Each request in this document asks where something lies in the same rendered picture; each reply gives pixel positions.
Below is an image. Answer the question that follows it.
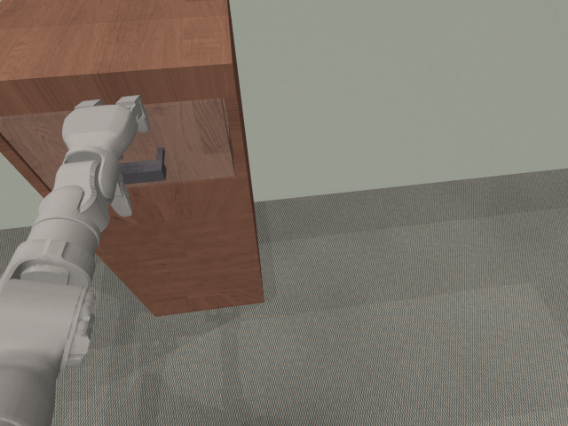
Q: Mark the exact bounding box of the drawer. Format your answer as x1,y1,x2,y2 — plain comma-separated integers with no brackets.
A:
0,98,235,190

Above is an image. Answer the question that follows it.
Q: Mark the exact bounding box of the left robot hand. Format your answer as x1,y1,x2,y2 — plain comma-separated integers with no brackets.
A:
62,95,150,217

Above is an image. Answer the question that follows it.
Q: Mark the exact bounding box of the cabinet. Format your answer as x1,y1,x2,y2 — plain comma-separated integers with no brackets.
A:
0,0,264,317

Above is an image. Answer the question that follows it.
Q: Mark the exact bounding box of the handle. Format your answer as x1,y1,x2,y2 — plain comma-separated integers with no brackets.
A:
119,147,167,185

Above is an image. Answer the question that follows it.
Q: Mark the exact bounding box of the left robot forearm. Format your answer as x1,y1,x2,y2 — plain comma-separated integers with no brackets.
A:
0,146,120,293

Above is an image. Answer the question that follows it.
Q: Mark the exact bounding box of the robot left upper arm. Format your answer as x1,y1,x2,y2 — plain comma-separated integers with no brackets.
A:
0,279,96,426

